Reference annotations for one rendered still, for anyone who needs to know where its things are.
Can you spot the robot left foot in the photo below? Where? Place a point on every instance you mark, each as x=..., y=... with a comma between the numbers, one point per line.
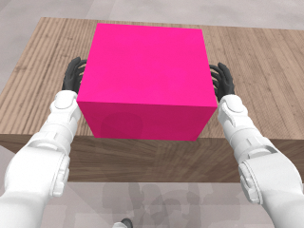
x=127, y=222

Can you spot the right robot forearm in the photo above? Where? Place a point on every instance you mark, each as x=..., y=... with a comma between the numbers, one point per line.
x=242, y=135

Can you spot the pedestal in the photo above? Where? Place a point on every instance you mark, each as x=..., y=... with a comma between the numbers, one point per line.
x=267, y=67

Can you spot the robot left hand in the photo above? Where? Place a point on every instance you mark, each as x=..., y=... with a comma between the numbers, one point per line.
x=72, y=77

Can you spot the robot right upper arm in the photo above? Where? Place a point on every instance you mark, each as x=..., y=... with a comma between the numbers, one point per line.
x=271, y=182

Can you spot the robot left upper arm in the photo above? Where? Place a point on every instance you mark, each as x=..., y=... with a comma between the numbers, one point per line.
x=36, y=176

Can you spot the carton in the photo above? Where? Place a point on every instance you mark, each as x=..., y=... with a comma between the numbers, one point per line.
x=147, y=83

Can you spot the robot right hand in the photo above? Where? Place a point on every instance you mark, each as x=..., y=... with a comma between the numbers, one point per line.
x=224, y=84

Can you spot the left robot forearm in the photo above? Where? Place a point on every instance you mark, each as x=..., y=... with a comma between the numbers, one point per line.
x=58, y=132

